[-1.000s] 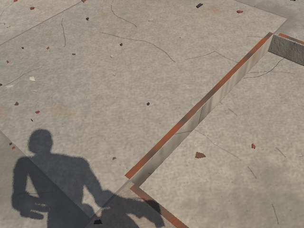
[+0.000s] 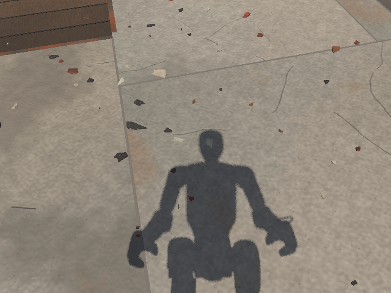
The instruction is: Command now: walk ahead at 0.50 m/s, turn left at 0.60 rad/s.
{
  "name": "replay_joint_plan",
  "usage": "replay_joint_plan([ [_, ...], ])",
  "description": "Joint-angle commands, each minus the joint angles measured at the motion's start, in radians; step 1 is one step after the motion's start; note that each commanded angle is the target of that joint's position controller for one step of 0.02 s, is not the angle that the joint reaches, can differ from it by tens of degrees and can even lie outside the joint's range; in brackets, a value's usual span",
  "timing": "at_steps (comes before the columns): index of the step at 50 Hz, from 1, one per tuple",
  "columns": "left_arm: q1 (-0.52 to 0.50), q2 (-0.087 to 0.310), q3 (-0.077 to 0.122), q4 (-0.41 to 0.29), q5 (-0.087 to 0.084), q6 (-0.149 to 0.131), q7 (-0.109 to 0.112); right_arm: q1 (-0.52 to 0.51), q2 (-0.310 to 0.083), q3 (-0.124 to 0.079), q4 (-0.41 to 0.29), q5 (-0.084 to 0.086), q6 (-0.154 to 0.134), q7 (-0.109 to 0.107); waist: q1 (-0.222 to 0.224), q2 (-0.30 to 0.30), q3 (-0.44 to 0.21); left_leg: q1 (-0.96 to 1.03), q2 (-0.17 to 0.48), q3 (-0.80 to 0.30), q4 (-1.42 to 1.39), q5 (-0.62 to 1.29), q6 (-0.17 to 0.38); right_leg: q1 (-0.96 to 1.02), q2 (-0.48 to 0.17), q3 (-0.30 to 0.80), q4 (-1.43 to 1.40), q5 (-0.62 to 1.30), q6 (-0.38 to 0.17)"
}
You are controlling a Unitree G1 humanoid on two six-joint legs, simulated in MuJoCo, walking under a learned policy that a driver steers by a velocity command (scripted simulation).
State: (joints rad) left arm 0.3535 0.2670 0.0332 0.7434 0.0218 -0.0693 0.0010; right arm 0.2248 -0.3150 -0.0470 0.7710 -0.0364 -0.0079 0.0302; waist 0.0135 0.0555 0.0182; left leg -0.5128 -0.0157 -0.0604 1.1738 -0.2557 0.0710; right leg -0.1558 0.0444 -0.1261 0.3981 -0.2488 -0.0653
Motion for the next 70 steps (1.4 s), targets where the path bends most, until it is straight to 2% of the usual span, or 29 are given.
replay_joint_plan([
  [1,0.073,0.085,0.021,-0.019,-0.010,-0.031,-0.010,-0.026,-0.039,-0.009,-0.068,0.003,0.003,0.018,-0.006,-0.136,0.005,-0.203,0.059,-0.015,0.066,0.101,-0.009,0.133,-0.277,0.169,-0.181,0.549,-0.048],
  [6,0.103,0.074,0.019,0.016,0.002,-0.021,-0.005,-0.192,0.011,0.010,-0.124,0.004,0.002,0.035,0.024,-0.148,0.069,-0.245,0.064,0.073,-0.152,0.241,-0.020,0.115,-0.227,0.005,-0.209,0.598,-0.035],
  [11,0.155,0.122,0.031,0.070,0.003,-0.012,0.013,-0.321,0.027,0.026,-0.180,-0.003,-0.001,0.047,0.047,-0.153,0.091,-0.170,0.062,0.166,-0.449,0.197,0.025,0.227,-0.282,-0.058,-0.214,0.611,-0.041],
  [14,0.134,0.168,0.039,0.089,0.000,0.009,0.024,-0.237,-0.003,0.011,-0.163,-0.011,0.000,0.037,-0.018,-0.174,0.023,0.030,-0.026,0.220,-0.532,0.061,0.084,0.260,-0.304,-0.124,-0.032,0.975,-0.026],
  [16,0.114,0.205,0.046,0.081,0.000,0.028,0.027,-0.035,-0.054,-0.018,-0.108,-0.013,-0.014,0.024,-0.102,-0.165,-0.099,0.278,-0.088,0.191,-0.602,0.003,0.142,0.206,-0.317,-0.128,0.270,0.966,-0.024],
  [17,0.090,0.205,0.048,0.056,0.009,0.030,0.025,0.149,-0.108,-0.046,-0.046,-0.019,-0.017,0.007,-0.178,-0.087,-0.198,0.523,-0.029,0.075,-0.664,-0.039,0.174,0.044,-0.289,-0.137,0.537,0.722,0.004],
  [18,0.157,0.074,0.022,-0.008,0.000,0.024,0.003,0.138,-0.199,-0.070,-0.052,-0.012,-0.010,-0.010,-0.082,0.157,-0.292,0.859,0.269,-0.403,-0.697,-0.149,0.277,-0.395,-0.144,-0.107,0.857,-0.173,0.062],
  [19,0.052,0.139,0.033,-0.051,0.004,0.022,0.001,0.181,-0.212,-0.077,-0.077,0.023,-0.002,-0.016,-0.131,0.085,-0.364,0.878,0.337,-0.713,-0.839,-0.107,0.335,-0.529,-0.031,0.082,1.007,-0.306,0.085],
  [21,-0.035,0.126,0.025,-0.064,-0.010,-0.008,-0.005,0.110,-0.136,-0.062,-0.045,0.030,-0.002,-0.030,-0.081,-0.016,-0.103,0.643,0.280,-0.450,-0.895,0.119,0.293,-0.586,-0.127,0.128,0.932,-0.108,0.071],
  [23,-0.012,0.118,0.025,-0.044,0.017,0.006,-0.006,0.043,-0.080,-0.046,-0.045,0.038,-0.021,-0.037,0.002,-0.060,-0.031,0.432,0.178,-0.305,-0.917,0.317,0.239,-0.451,-0.166,0.145,0.816,-0.087,0.087],
  [25,-0.007,0.092,0.021,-0.051,0.028,0.047,-0.014,0.058,-0.083,-0.047,-0.032,0.045,-0.037,-0.033,0.031,-0.050,-0.034,0.356,0.128,-0.244,-0.936,0.396,0.231,-0.409,-0.165,0.124,0.763,-0.118,0.110],
  [28,-0.088,0.085,0.021,-0.073,0.029,0.061,-0.019,0.098,-0.090,-0.045,-0.027,0.040,-0.049,-0.032,0.011,-0.058,-0.020,0.319,0.109,-0.253,-0.978,0.326,0.213,-0.457,-0.171,0.129,0.688,-0.005,0.129],
  [35,-0.347,0.091,0.017,-0.148,0.025,0.059,-0.022,0.288,-0.098,-0.043,0.031,0.040,-0.055,-0.042,-0.092,-0.027,0.026,0.530,0.102,-0.300,-0.960,0.454,0.132,-0.652,-0.120,0.138,0.452,0.210,0.120],
  [40,-0.500,0.073,-0.006,-0.211,0.014,0.042,-0.035,0.363,-0.094,-0.042,0.065,0.027,-0.051,-0.057,-0.142,0.007,0.044,0.618,0.096,-0.328,-0.887,0.678,0.119,-0.623,-0.046,0.103,0.277,0.225,0.086],
  [42,-0.481,0.085,-0.006,-0.218,0.009,0.034,-0.029,0.338,-0.107,-0.045,0.067,0.023,-0.050,-0.066,-0.117,0.023,0.036,0.612,0.103,-0.345,-0.856,0.749,0.104,-0.509,-0.021,0.113,0.196,0.210,0.059],
  [44,-0.312,0.132,0.011,-0.170,0.005,0.026,-0.008,0.258,-0.133,-0.050,0.053,0.025,-0.056,-0.062,-0.027,0.028,-0.035,0.522,0.071,-0.322,-0.724,0.968,0.055,-0.199,0.035,0.109,0.133,0.156,0.021],
  [45,-0.167,0.164,0.025,-0.133,0.001,0.016,0.006,0.225,-0.146,-0.052,0.048,0.028,-0.065,-0.051,0.045,0.024,-0.105,0.480,0.046,-0.315,-0.564,0.983,0.037,-0.017,0.013,0.129,0.096,0.185,-0.002],
  [46,0.010,0.196,0.037,-0.101,0.015,0.002,0.023,0.192,-0.120,-0.046,0.029,0.039,-0.077,-0.038,0.129,-0.001,-0.214,0.347,0.009,-0.296,-0.346,0.767,0.028,0.248,-0.114,0.235,0.080,0.149,-0.038],
  [47,0.091,0.262,0.054,-0.096,0.040,0.000,0.039,0.252,-0.009,-0.022,0.003,0.053,-0.080,-0.039,0.103,-0.202,-0.332,0.134,-0.108,-0.156,-0.037,0.004,0.009,0.478,-0.407,0.548,0.082,0.162,-0.107],
  [48,0.028,0.271,0.064,-0.107,0.025,0.014,0.031,0.345,-0.065,-0.027,-0.007,0.044,-0.067,-0.046,0.027,-0.322,-0.403,-0.019,-0.155,-0.101,0.147,-0.310,0.001,0.479,-0.520,0.917,-0.008,0.131,-0.222],
  [49,-0.064,0.164,0.048,-0.123,0.008,0.022,0.026,0.288,-0.102,-0.033,0.025,0.011,-0.049,-0.049,0.002,-0.151,-0.233,-0.068,-0.068,-0.092,0.172,-0.195,0.002,0.309,-0.467,0.816,-0.058,-0.006,-0.209],
  [50,-0.114,0.092,0.030,-0.121,0.004,0.021,0.022,0.212,-0.097,-0.033,0.019,0.002,-0.041,-0.039,0.003,-0.062,-0.109,-0.064,-0.039,-0.070,0.135,-0.121,-0.003,0.172,-0.409,0.657,-0.093,-0.031,-0.183],
  [51,-0.127,0.069,0.023,-0.108,0.011,0.018,0.018,0.180,-0.079,-0.032,0.013,0.002,-0.033,-0.029,-0.011,-0.042,-0.050,-0.056,-0.011,-0.058,0.093,-0.095,-0.005,0.090,-0.364,0.552,-0.134,-0.010,-0.154],
  [52,-0.111,0.076,0.023,-0.085,0.009,0.010,0.019,0.164,-0.064,-0.030,0.004,-0.003,-0.022,-0.018,-0.019,-0.084,-0.015,-0.046,0.010,-0.050,0.061,-0.088,-0.009,0.032,-0.335,0.470,-0.161,0.051,-0.140],
  [57,-0.029,0.094,0.031,-0.009,-0.007,-0.035,-0.005,0.063,-0.011,-0.010,-0.047,-0.009,0.003,0.014,-0.025,-0.132,0.007,-0.103,0.038,-0.044,-0.048,-0.014,-0.010,0.006,-0.313,0.271,-0.236,0.285,-0.138],
  [62,0.000,0.104,0.030,0.037,-0.006,-0.033,-0.021,-0.123,0.020,0.020,-0.099,-0.003,-0.015,0.032,0.001,-0.142,0.033,-0.042,0.035,0.038,-0.395,0.197,-0.027,-0.026,-0.232,0.079,-0.254,0.375,-0.092],
  [65,0.071,0.136,0.035,0.076,-0.012,-0.026,-0.018,-0.227,0.016,0.030,-0.124,-0.003,-0.019,0.038,0.033,-0.141,0.043,0.014,0.038,0.101,-0.523,0.208,-0.020,0.021,-0.261,0.076,-0.250,0.395,-0.085],
  [68,0.116,0.160,0.038,0.115,-0.008,-0.007,-0.012,-0.250,-0.008,0.027,-0.128,-0.011,-0.026,0.024,0.032,-0.152,0.042,0.049,0.020,0.128,-0.603,0.099,0.012,0.130,-0.298,0.082,-0.174,0.533,-0.079],
  [70,0.123,0.161,0.033,0.135,-0.012,0.006,-0.007,-0.110,-0.026,0.015,-0.078,-0.021,-0.041,0.013,-0.039,-0.146,-0.035,0.253,-0.032,0.149,-0.702,0.070,0.052,0.144,-0.277,0.041,0.036,0.749,-0.059],
])
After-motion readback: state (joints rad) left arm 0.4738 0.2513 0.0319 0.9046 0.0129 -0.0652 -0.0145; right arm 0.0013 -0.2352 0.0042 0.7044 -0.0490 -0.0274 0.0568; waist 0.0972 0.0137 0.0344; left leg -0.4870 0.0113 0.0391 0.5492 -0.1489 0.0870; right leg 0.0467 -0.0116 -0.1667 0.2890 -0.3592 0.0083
